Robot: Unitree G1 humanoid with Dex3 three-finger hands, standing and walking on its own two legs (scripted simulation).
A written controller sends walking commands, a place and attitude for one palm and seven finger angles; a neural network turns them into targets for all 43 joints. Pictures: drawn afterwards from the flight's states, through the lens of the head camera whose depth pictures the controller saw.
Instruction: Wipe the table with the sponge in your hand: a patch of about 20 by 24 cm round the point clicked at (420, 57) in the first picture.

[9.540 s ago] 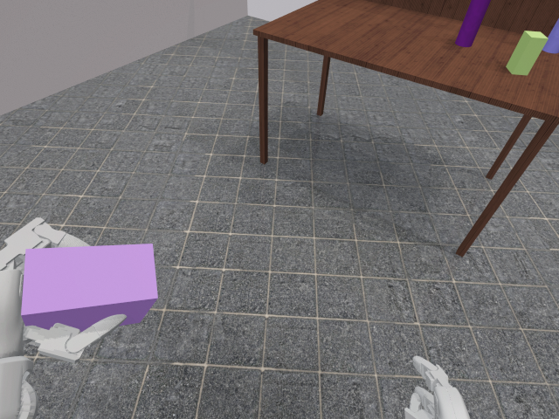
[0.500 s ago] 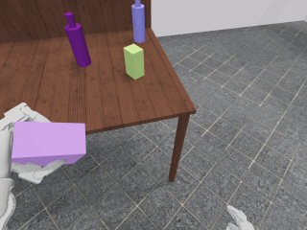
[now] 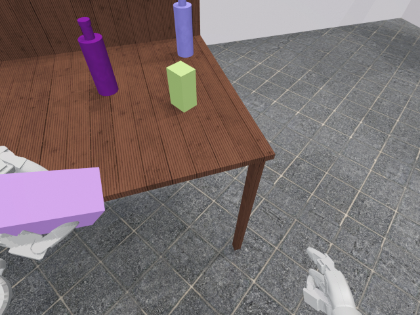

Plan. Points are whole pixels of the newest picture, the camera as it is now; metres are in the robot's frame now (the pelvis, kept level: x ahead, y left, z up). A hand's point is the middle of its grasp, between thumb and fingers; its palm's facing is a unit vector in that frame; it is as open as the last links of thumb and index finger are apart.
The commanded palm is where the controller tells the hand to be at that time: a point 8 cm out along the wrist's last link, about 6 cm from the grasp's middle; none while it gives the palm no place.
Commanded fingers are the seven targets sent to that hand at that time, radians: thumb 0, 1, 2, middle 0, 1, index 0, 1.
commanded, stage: shuffle to correct the standing spot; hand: left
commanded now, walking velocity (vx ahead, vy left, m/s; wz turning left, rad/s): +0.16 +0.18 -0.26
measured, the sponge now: (66, 202) +0.23 +0.23 +0.16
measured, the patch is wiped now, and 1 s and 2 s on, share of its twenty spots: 0.00 0.00 0.00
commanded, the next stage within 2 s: come to a stop and stand still in 0.94 s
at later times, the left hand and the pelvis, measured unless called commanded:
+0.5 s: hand (40, 179) +0.27 +0.28 +0.16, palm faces +0.40 -0.81 -0.43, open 9.9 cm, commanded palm +0.23 +0.30 +0.18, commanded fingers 0.00 0.10 1.30 -1.20 -1.60 -1.20 -1.60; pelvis +0.05 +0.04 -0.02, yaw -5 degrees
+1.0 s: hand (23, 142) +0.34 +0.35 +0.16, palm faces +0.36 -0.83 -0.43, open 9.9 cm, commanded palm +0.29 +0.38 +0.18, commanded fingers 0.00 0.10 1.30 -1.20 -1.60 -1.20 -1.60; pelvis +0.09 +0.12 -0.02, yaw -6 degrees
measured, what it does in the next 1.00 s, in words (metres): steps to the left: left foot, then left foot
